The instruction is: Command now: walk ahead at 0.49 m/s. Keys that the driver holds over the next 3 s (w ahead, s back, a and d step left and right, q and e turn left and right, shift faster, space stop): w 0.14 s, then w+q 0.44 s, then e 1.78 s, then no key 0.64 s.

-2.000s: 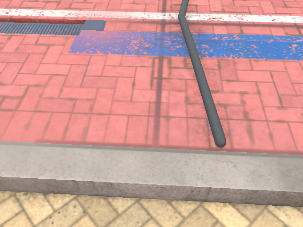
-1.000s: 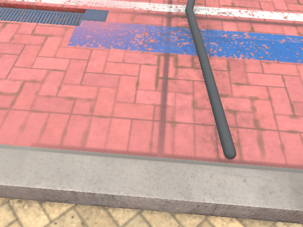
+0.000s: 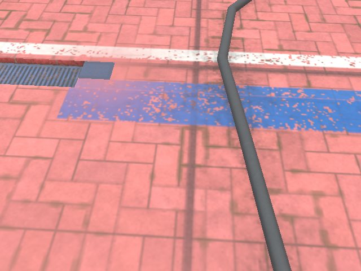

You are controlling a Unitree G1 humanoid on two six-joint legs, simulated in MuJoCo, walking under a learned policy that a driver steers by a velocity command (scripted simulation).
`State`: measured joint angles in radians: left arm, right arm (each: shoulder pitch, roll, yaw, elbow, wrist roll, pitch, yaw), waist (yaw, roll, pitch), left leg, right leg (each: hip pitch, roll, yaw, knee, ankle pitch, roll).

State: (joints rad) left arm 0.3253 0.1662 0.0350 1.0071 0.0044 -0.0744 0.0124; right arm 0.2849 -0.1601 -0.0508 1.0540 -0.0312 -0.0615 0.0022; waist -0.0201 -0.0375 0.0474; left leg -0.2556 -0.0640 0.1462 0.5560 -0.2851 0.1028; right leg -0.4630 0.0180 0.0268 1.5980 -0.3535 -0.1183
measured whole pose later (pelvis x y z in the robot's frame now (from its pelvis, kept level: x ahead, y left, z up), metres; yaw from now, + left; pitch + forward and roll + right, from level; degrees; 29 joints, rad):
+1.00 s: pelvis +0.47 +0.02 +0.15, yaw +6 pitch +1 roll -1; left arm 0.28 0.21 0.07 0.85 0.02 -0.01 0.02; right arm 0.22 -0.17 -0.03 0.81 -0.02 -0.07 -0.04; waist 0.02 -0.02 0.05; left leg -0.32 0.00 0.16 0.41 -0.11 0.10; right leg -0.50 -0.02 0.01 1.16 -0.43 0.00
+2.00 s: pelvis +0.47 +0.01 +0.15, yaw -29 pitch +1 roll -1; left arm 0.21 0.30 0.10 0.67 0.02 0.08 -0.04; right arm 0.19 -0.22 -0.03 0.62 -0.03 -0.01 -0.04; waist 0.00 -0.05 0.04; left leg -0.23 0.03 0.12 0.45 -0.23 0.04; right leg -0.47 0.05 0.04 1.09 -0.41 0.06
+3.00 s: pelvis +0.45 +0.02 +0.15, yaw -48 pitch -1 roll +0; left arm 0.22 0.21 0.02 0.76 0.02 0.02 0.01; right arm 0.21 -0.19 0.00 0.72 -0.02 0.00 -0.02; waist 0.00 0.00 0.02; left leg -0.23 -0.03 0.03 0.48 -0.23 0.05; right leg -0.18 0.03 0.06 0.47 -0.28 -0.01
